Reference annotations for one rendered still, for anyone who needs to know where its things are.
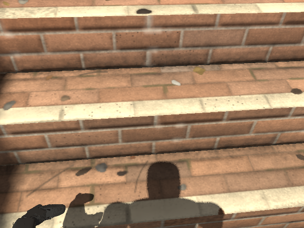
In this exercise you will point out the left robot hand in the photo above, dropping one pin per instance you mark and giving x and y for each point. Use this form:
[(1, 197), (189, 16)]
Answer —
[(38, 214)]

